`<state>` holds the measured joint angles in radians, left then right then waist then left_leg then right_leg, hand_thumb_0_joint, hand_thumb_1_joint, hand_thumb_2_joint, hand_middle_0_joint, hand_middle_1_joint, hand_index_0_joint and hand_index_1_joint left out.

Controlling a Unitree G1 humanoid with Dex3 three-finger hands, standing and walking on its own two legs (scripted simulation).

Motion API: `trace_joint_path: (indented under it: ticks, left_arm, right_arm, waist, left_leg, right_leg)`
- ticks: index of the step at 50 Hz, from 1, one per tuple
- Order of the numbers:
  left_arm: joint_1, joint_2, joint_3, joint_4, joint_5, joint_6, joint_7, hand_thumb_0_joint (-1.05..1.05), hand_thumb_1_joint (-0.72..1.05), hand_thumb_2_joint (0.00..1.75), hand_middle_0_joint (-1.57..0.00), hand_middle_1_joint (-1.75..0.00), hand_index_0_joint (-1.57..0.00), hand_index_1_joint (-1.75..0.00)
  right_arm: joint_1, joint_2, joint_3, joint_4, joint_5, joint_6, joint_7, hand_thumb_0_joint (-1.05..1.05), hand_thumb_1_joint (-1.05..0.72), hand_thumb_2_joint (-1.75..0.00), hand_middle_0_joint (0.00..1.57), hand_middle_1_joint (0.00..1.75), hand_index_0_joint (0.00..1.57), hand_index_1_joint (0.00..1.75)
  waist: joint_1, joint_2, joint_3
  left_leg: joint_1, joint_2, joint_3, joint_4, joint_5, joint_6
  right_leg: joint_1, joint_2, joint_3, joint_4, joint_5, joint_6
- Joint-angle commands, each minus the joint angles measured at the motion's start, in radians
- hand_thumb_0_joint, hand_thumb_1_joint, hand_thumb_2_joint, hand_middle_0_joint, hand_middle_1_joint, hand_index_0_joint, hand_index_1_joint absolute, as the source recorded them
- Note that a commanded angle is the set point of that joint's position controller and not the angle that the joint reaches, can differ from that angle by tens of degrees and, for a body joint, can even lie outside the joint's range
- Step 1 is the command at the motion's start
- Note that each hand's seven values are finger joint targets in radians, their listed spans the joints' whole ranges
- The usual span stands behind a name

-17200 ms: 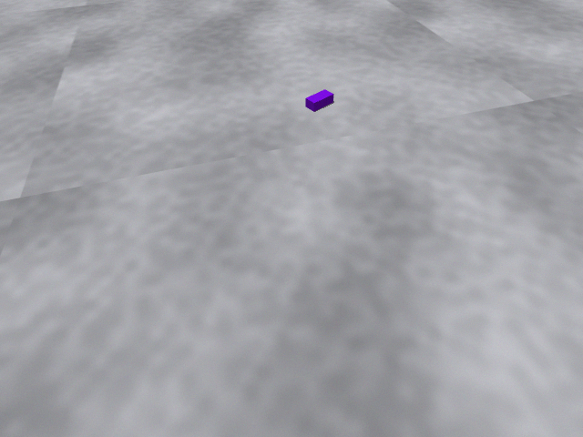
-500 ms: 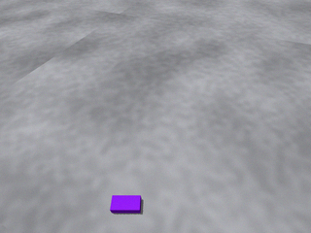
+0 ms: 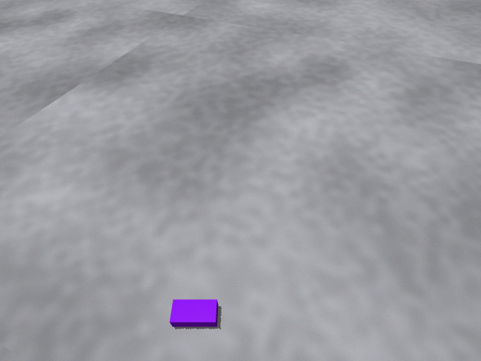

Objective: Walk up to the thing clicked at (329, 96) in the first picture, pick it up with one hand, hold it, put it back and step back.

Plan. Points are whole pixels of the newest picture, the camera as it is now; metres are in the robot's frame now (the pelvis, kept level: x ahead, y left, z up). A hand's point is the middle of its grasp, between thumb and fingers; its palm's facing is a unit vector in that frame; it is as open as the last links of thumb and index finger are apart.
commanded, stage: rise first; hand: left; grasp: from above
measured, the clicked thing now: (194, 313) +0.44 +0.22 -0.75
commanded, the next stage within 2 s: none
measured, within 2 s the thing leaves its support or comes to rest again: neither
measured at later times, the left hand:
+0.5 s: hand out of the picture +0.13 +0.26 -0.21, palm faces -0.10 -0.91 -0.41, open 13.7 cm
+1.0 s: hand out of the picture +0.14 +0.28 -0.29, palm faces -0.30 -0.78 -0.54, open 14.3 cm
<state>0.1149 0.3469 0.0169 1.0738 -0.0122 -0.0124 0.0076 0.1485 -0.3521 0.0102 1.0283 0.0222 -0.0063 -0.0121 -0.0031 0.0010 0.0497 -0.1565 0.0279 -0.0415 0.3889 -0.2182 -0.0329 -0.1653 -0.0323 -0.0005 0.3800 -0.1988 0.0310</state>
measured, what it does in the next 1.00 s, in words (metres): lowers itself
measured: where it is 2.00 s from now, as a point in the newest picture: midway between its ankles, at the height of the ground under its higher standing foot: outside the picture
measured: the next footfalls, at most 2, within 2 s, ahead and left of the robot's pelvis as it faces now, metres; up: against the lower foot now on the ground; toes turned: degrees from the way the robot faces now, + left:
none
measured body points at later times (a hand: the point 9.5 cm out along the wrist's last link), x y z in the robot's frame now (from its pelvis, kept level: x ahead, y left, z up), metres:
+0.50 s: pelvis -0.01 +0.01 -0.06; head +0.06 +0.02 +0.38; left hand +0.14 +0.31 -0.18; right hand +0.12 -0.25 -0.16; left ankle +0.00 +0.14 -0.74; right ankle +0.00 -0.14 -0.74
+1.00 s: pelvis -0.03 +0.01 -0.15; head +0.10 +0.03 +0.28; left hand +0.15 +0.32 -0.26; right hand +0.16 -0.24 -0.23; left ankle +0.00 +0.14 -0.74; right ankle +0.00 -0.14 -0.74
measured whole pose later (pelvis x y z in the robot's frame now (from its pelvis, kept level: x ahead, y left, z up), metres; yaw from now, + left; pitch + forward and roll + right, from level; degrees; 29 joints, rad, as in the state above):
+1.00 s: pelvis -0.03 +0.01 -0.15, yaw -1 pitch +24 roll -2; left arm 0.17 0.37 0.11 0.48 0.37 0.16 0.01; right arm 0.16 -0.25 -0.02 0.52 0.00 -0.19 0.00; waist -0.03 0.00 -0.16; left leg -1.21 0.02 -0.08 1.42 -0.62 -0.03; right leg -1.20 -0.02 0.01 1.36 -0.58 0.05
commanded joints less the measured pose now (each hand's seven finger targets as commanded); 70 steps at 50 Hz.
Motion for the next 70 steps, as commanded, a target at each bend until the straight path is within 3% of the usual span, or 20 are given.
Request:
trace_joint_path:
  ticks: [1, 3, 4, 6, 9, 12, 15, 19, 20, 21, 30, 35, 40, 43, 50, 54, 56, 60, 66, 70]
  left_arm:
    - [-0.247, 0.208, 0.123, -0.031, 0.022, -0.042, 0.007, 0.00, 0.50, 0.95, -0.11, -0.70, -0.12, -0.70]
    - [-0.305, 0.256, 0.163, -0.064, 0.068, -0.046, -0.018, 0.00, 0.34, 0.96, -0.08, -0.86, -0.09, -0.86]
    - [-0.174, 0.252, 0.191, -0.018, 0.093, -0.033, -0.024, 0.00, 0.26, 0.97, -0.05, -0.94, -0.08, -0.93]
    - [-0.075, 0.227, 0.204, -0.068, 0.120, -0.005, -0.035, 0.00, 0.10, 0.99, -0.03, -1.04, -0.06, -1.01]
    - [-0.082, 0.174, 0.176, -0.168, 0.143, 0.069, -0.024, 0.00, -0.14, 0.99, -0.03, -1.07, -0.05, -1.05]
    - [-0.103, 0.196, 0.191, -0.249, 0.164, 0.133, -0.011, 0.00, -0.38, 0.99, -0.05, -1.08, -0.06, -1.07]
    - [-0.098, 0.150, 0.170, -0.301, 0.172, 0.163, -0.010, 0.00, -0.55, 0.99, -0.07, -1.07, -0.06, -1.07]
    - [-0.059, 0.173, 0.200, -0.418, 0.203, 0.150, -0.003, 0.00, -0.56, 1.01, -0.06, -1.07, -0.05, -1.08]
    - [-0.073, 0.149, 0.176, -0.514, 0.207, 0.146, -0.007, 0.00, -0.58, 1.02, -0.07, -1.07, -0.06, -1.08]
    - [-0.018, 0.163, 0.199, -0.493, 0.213, 0.153, -0.002, 0.00, -0.58, 1.02, -0.06, -1.07, -0.04, -1.08]
    - [0.112, 0.143, 0.180, -0.720, 0.241, 0.216, 0.005, 0.00, -0.57, 0.99, -0.06, -1.07, -0.06, -1.08]
    - [0.194, 0.126, 0.174, -0.802, 0.260, 0.241, 0.010, 0.00, -0.59, 0.97, -0.08, -1.08, -0.08, -1.07]
    - [0.179, 0.144, 0.177, -0.848, 0.285, 0.248, 0.016, 0.00, -0.59, 0.95, -0.09, -1.08, -0.09, -1.08]
    - [0.105, 0.161, 0.169, -0.803, 0.316, 0.226, 0.019, 0.00, -0.59, 0.96, -0.08, -1.07, -0.09, -1.07]
    - [-0.091, 0.203, 0.152, -0.644, 0.480, 0.060, 0.034, 0.00, -0.56, 0.97, -0.08, -1.06, -0.08, -1.06]
    - [-0.191, 0.280, 0.186, -0.586, 0.575, -0.028, 0.065, 0.00, -0.56, 0.98, -0.09, -1.05, -0.09, -1.05]
    - [-0.216, 0.319, 0.210, -0.576, 0.612, -0.056, 0.079, 0.00, -0.58, 0.99, -0.10, -1.06, -0.09, -1.07]
    - [-0.382, 0.375, 0.208, -0.533, 0.694, -0.092, 0.106, 0.00, -0.60, 1.01, -0.09, -1.08, -0.08, -1.08]
    - [-0.630, 0.480, 0.221, -0.378, 0.810, -0.142, 0.130, 0.00, -0.59, 1.01, -0.09, -1.08, -0.09, -1.08]
    - [-0.765, 0.516, 0.197, -0.290, 0.881, -0.177, 0.135, 0.00, -0.57, 1.03, -0.07, -1.08, -0.07, -1.08]
  right_arm:
    - [0.039, -0.106, -0.049, -0.208, 0.029, -0.049, -0.035, 0.00, -0.92, -0.90, 0.20, 0.30, 0.20, 0.30]
    - [0.053, -0.103, -0.078, -0.259, 0.008, -0.058, -0.037, 0.00, -0.90, -0.90, 0.20, 0.30, 0.20, 0.30]
    - [0.079, -0.095, -0.088, -0.268, -0.001, -0.060, -0.032, 0.00, -0.92, -0.90, 0.20, 0.30, 0.20, 0.30]
    - [0.082, -0.083, -0.097, -0.328, -0.006, -0.065, -0.021, 0.00, -0.93, -0.91, 0.20, 0.30, 0.20, 0.30]
    - [0.066, -0.072, -0.101, -0.400, 0.004, -0.065, -0.019, 0.00, -0.89, -0.90, 0.20, 0.30, 0.20, 0.30]
    - [0.038, -0.065, -0.099, -0.455, 0.004, -0.072, -0.010, 0.00, -0.89, -0.90, 0.20, 0.30, 0.20, 0.30]
    - [0.049, -0.052, -0.097, -0.481, 0.000, -0.090, -0.004, 0.00, -0.89, -0.90, 0.20, 0.30, 0.20, 0.30]
    - [0.062, -0.048, -0.107, -0.523, -0.006, -0.120, -0.001, 0.00, -0.87, -0.89, 0.20, 0.30, 0.20, 0.30]
    - [0.071, -0.039, -0.108, -0.536, -0.006, -0.127, -0.003, 0.00, -0.90, -0.90, 0.20, 0.30, 0.20, 0.30]
    - [0.086, -0.046, -0.111, -0.536, -0.008, -0.130, -0.006, 0.00, -0.88, -0.90, 0.20, 0.30, 0.20, 0.30]
    - [0.061, -0.035, -0.107, -0.591, -0.017, -0.164, -0.016, 0.00, -0.91, -0.90, 0.20, 0.30, 0.20, 0.30]
    - [0.060, -0.030, -0.103, -0.618, -0.021, -0.173, -0.012, 0.00, -0.94, -0.91, 0.20, 0.30, 0.20, 0.30]
    - [0.055, -0.023, -0.099, -0.638, -0.018, -0.185, -0.013, 0.00, -0.95, -0.92, 0.20, 0.30, 0.20, 0.30]
    - [0.036, -0.024, -0.094, -0.636, -0.019, -0.200, -0.013, 0.00, -0.94, -0.91, 0.20, 0.30, 0.20, 0.30]
    - [0.020, -0.060, -0.110, -0.577, -0.020, -0.237, 0.017, 0.00, -0.90, -0.90, 0.20, 0.30, 0.20, 0.30]
    - [0.000, -0.084, -0.124, -0.545, -0.023, -0.241, 0.030, 0.00, -0.92, -0.91, 0.20, 0.30, 0.20, 0.30]
    - [0.006, -0.094, -0.131, -0.528, -0.021, -0.236, 0.035, 0.00, -0.93, -0.91, 0.20, 0.30, 0.20, 0.30]
    - [0.022, -0.110, -0.144, -0.480, -0.027, -0.213, 0.044, 0.00, -0.94, -0.91, 0.20, 0.30, 0.20, 0.30]
    - [0.064, -0.117, -0.145, -0.439, -0.040, -0.173, 0.058, 0.00, -0.94, -0.91, 0.20, 0.30, 0.20, 0.30]
    - [0.093, -0.125, -0.145, -0.420, -0.048, -0.149, 0.063, 0.00, -0.91, -0.91, 0.20, 0.30, 0.20, 0.30]
  waist:
    - [-0.048, -0.057, -0.060]
    - [-0.025, -0.038, -0.180]
    - [0.003, -0.005, -0.220]
    - [0.036, 0.060, -0.279]
    - [0.015, 0.050, -0.290]
    - [0.009, 0.023, -0.260]
    - [-0.007, -0.005, -0.227]
    - [-0.009, 0.041, -0.296]
    - [-0.015, 0.068, -0.335]
    - [-0.020, 0.064, -0.362]
    - [-0.027, 0.082, -0.373]
    - [-0.017, 0.103, -0.425]
    - [-0.037, 0.076, -0.445]
    - [-0.055, 0.046, -0.393]
    - [-0.056, 0.077, -0.512]
    - [-0.028, 0.109, -0.603]
    - [-0.007, 0.126, -0.681]
    - [-0.024, 0.121, -0.765]
    - [-0.031, 0.045, -0.818]
    - [-0.049, 0.044, -0.854]
  left_leg:
    - [-0.148, -0.043, 0.081, 0.060, 0.001, 0.040]
    - [-0.181, -0.041, 0.072, 0.126, 0.046, 0.038]
    - [-0.213, -0.050, 0.070, 0.162, 0.072, 0.033]
    - [-0.230, -0.055, 0.072, 0.190, 0.105, 0.022]
    - [-0.234, -0.052, 0.066, 0.196, 0.114, 0.022]
    - [-0.306, -0.045, 0.062, 0.248, 0.059, 0.025]
    - [-0.392, -0.038, 0.056, 0.311, -0.030, 0.027]
    - [-0.457, -0.026, 0.042, 0.401, -0.054, 0.024]
    - [-0.447, -0.025, 0.047, 0.425, -0.032, 0.025]
    - [-0.448, -0.020, 0.042, 0.445, 0.006, 0.023]
    - [-0.566, -0.009, 0.019, 0.552, -0.047, 0.022]
    - [-0.596, -0.002, -0.004, 0.608, 0.017, 0.015]
    - [-0.684, -0.015, 0.012, 0.685, -0.048, 0.029]
    - [-0.794, -0.025, 0.025, 0.752, -0.157, 0.041]
    - [-0.963, -0.028, 0.003, 0.954, -0.150, 0.031]
    - [-1.066, -0.034, 0.001, 1.059, -0.182, 0.029]
    - [-1.084, -0.037, 0.010, 1.115, -0.132, 0.028]
    - [-1.154, -0.038, 0.017, 1.233, -0.106, 0.034]
    - [-1.379, -0.050, 0.044, 1.383, -0.251, 0.053]
    - [-1.447, -0.054, 0.051, 1.444, -0.302, 0.057]
  right_leg:
    - [-0.141, 0.032, -0.038, 0.027, -0.002, -0.030]
    - [-0.142, 0.027, -0.034, 0.113, 0.057, -0.033]
    - [-0.141, 0.024, -0.031, 0.150, 0.080, -0.035]
    - [-0.131, 0.027, -0.027, 0.196, 0.088, -0.044]
    - [-0.146, 0.036, -0.032, 0.192, 0.091, -0.041]
    - [-0.226, 0.040, -0.037, 0.230, 0.023, -0.039]
    - [-0.330, 0.045, -0.041, 0.290, -0.068, -0.036]
    - [-0.425, 0.046, -0.039, 0.409, -0.089, -0.041]
    - [-0.436, 0.041, -0.033, 0.428, -0.066, -0.041]
    - [-0.439, 0.042, -0.035, 0.454, -0.033, -0.042]
    - [-0.580, 0.042, -0.037, 0.570, -0.090, -0.042]
    - [-0.638, 0.042, -0.045, 0.655, -0.066, -0.049]
    - [-0.686, 0.040, -0.039, 0.686, -0.088, -0.045]
    - [-0.768, 0.038, -0.031, 0.713, -0.168, -0.040]
    - [-1.020, 0.034, -0.025, 0.980, -0.180, -0.054]
    - [-1.147, 0.032, -0.020, 1.104, -0.200, -0.058]
    - [-1.176, 0.034, -0.018, 1.162, -0.167, -0.060]
    - [-1.255, 0.033, -0.025, 1.247, -0.146, -0.057]
    - [-1.296, 0.034, -0.028, 1.325, -0.250, -0.046]
    - [-1.337, 0.036, -0.041, 1.370, -0.307, -0.042]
